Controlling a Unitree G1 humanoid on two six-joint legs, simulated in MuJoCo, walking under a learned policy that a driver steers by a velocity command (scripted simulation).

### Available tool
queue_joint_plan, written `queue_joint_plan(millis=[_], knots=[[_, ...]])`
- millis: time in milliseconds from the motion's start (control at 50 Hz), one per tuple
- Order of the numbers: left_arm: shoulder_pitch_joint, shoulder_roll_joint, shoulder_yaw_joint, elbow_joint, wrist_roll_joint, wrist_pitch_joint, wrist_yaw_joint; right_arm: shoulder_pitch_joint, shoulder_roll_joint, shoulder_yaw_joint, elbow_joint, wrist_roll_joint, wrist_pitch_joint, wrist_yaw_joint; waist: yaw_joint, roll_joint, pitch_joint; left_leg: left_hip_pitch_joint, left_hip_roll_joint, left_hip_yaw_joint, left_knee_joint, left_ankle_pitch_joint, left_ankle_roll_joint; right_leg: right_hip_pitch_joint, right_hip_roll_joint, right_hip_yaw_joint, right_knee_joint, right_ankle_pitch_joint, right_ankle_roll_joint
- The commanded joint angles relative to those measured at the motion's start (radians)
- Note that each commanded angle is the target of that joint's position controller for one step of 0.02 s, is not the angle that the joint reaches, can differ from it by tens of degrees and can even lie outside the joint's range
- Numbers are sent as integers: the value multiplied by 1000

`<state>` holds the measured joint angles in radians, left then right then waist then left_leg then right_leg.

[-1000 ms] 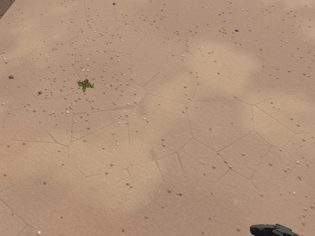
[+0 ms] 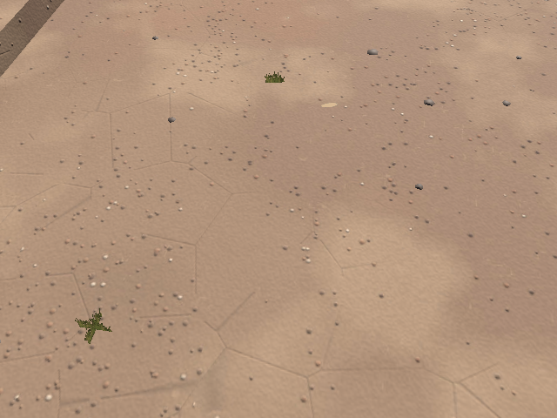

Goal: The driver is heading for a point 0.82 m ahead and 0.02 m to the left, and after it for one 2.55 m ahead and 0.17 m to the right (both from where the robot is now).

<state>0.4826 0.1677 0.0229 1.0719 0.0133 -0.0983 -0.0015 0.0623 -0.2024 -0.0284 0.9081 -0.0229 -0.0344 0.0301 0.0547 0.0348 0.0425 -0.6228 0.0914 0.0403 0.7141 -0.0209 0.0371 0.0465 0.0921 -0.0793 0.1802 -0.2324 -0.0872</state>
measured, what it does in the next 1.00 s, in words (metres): walks ahead: left foot, then right foot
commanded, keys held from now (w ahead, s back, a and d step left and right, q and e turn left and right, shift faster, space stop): w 1.00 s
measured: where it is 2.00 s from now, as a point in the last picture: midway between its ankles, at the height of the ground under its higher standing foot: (302, 231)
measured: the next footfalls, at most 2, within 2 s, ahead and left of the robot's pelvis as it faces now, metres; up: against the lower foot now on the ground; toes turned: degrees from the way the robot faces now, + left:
left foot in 0.14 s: +0.25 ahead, +0.11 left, +0.00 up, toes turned +4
right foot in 0.72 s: +0.55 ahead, -0.07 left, +0.00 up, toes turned -4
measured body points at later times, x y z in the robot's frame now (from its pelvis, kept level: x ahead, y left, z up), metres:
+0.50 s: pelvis +0.26 +0.05 +0.00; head +0.28 +0.06 +0.45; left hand +0.39 +0.29 -0.13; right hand +0.19 -0.19 -0.14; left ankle +0.21 +0.10 -0.74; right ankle +0.40 -0.11 -0.68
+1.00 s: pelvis +0.53 -0.01 +0.00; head +0.54 -0.02 +0.45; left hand +0.49 +0.24 -0.14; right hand +0.62 -0.25 -0.14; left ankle +0.60 +0.15 -0.67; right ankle +0.51 -0.06 -0.74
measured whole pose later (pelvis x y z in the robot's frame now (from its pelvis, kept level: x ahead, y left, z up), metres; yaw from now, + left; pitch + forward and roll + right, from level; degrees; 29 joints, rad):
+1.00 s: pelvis +0.53 -0.01 +0.00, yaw +0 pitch -1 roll -1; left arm 0.39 0.19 0.05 1.06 0.01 -0.09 0.00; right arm 0.19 -0.22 -0.06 0.96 -0.04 -0.04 0.02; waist 0.01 0.03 0.04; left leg -0.59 0.10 0.00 1.00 -0.18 0.04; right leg -0.09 0.08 -0.10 0.26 -0.17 -0.10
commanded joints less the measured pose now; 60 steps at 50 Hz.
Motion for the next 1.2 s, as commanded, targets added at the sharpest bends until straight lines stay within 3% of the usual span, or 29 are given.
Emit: queue_joint_plan(millis=[20,60,100,120,140,160,180,200,220,240,280,340,400,520,620,680,700,720,740,760,780,800,820,860,900,940,1040,1140,1200], knots=[[74,135,21,-12,7,-6,11,-121,-49,-3,-85,3,-15,-2,2,-103,76,-22,-30,32,-76,1,16,4,-296,138,-32,452,-112],[76,144,24,-3,13,-2,18,-137,-60,-7,-98,2,-22,-3,-5,-101,81,-13,-41,31,-115,-61,39,65,-322,139,7,521,-113],[44,156,28,-3,16,0,23,-71,-70,-16,-84,2,-33,-9,-46,-107,49,114,-82,51,-166,-138,71,74,-322,113,106,725,-93],[30,165,31,-2,15,3,23,30,-82,-26,-51,1,-39,-16,-88,-107,-3,244,-117,66,-198,-154,91,64,-309,98,223,841,-81],[13,162,29,-5,10,5,20,202,-105,-40,9,-7,-49,-26,-158,-77,-91,459,-130,68,-253,-113,117,-5,-268,62,413,825,-60],[2,136,19,-37,-1,3,17,387,-181,-64,49,-32,-57,-38,-219,-5,-213,730,59,-139,-262,-184,173,-216,-223,31,695,527,-39],[118,41,5,-49,-37,5,6,443,-268,-86,56,-39,-52,-34,-168,219,-326,970,342,-634,-373,-248,317,-573,-27,-17,1076,-218,6],[48,140,32,-44,-7,9,9,367,-221,-79,48,3,-38,-25,-154,66,-265,886,302,-681,-441,-295,296,-663,-60,126,1151,-253,-12],[-40,137,36,-75,-3,6,5,256,-168,-64,31,13,-38,-22,-112,34,-121,744,270,-517,-460,-279,264,-696,-109,129,1129,-156,-17],[-86,120,34,-84,-1,2,2,204,-113,-50,26,10,-46,-18,-89,-11,-54,625,226,-417,-498,-177,236,-665,-141,126,1076,-92,-14],[-78,86,33,-78,22,25,-7,194,-52,-31,50,11,-59,-25,-33,9,-16,492,145,-274,-539,-70,179,-571,-178,119,986,-51,4],[-102,67,34,-88,27,52,-21,275,-75,-31,88,15,-78,-30,-15,13,-6,466,118,-197,-566,40,179,-572,-182,91,928,-14,29],[-238,79,34,-135,24,64,-26,332,-93,-31,105,14,-78,-31,-34,13,36,485,102,-160,-606,34,174,-676,-204,69,827,89,53],[-457,68,20,-207,9,59,-28,444,-87,-20,134,12,-74,-35,-92,24,62,581,83,-100,-602,161,150,-698,-179,21,551,229,64],[-560,82,18,-251,8,47,-25,502,-95,-22,163,-2,-67,-48,-114,33,82,732,129,-94,-538,287,166,-706,-149,5,432,166,26],[-472,99,30,-235,7,32,-16,460,-116,-28,164,-6,-64,-54,-57,44,40,749,135,-63,-399,577,141,-533,-91,-22,363,59,-23],[-352,113,40,-195,9,25,-9,444,-124,-31,165,-4,-62,-53,-7,39,-20,734,117,-45,-264,672,127,-390,-56,-37,320,59,-44],[-175,143,57,-136,20,14,1,426,-119,-28,158,3,-60,-50,64,9,-113,631,77,-12,-66,598,106,-154,-70,-14,277,105,-75],[-2,236,82,-106,48,8,13,434,-69,-13,118,27,-63,-43,106,-104,-247,362,7,34,254,246,73,143,-311,272,260,12,-149],[17,295,97,-101,42,17,3,529,-20,-10,118,46,-61,-36,58,-267,-336,79,-174,23,570,-520,49,295,-537,721,133,18,-274],[-80,245,88,-110,5,27,-4,436,-100,-34,113,19,-55,-40,31,-111,-230,1,-108,-98,622,-451,67,187,-476,673,99,-60,-237],[-182,184,70,-128,-3,26,-7,357,-90,-34,84,13,-60,-34,-3,-85,-96,-16,-68,-93,583,-353,68,34,-444,526,66,-39,-204],[-230,134,56,-132,1,19,-11,323,-72,-33,79,10,-61,-31,-30,-56,-39,19,-35,-88,524,-294,66,-73,-395,429,28,35,-169],[-226,78,37,-106,-1,7,-3,346,-39,-31,87,-13,-37,-21,-80,-85,-11,108,-5,-79,444,-258,45,-189,-323,297,-11,140,-121],[-164,95,37,-78,-2,-7,2,337,-27,-32,81,-17,-19,-11,-92,-85,-12,115,-4,-58,410,-240,27,-206,-307,248,-25,235,-125],[-127,126,42,-65,-3,-12,4,263,-31,-33,53,-17,-8,-6,-91,-84,13,54,11,-42,356,-184,9,-206,-297,213,-53,240,-129],[-40,121,32,-47,-3,-9,3,44,-39,-26,-22,-4,-5,-1,-43,-86,57,-35,18,-4,116,-28,-21,-146,-267,155,-79,310,-113],[49,127,30,-17,4,-8,11,-96,-36,-15,-70,2,-11,-2,1,-100,68,-25,-19,30,-60,12,-2,-19,-286,128,-48,412,-113],[60,140,34,-3,13,-2,20,-129,-51,-19,-94,2,-21,-4,-3,-103,78,-15,-35,31,-120,-63,31,68,-322,128,4,510,-114]])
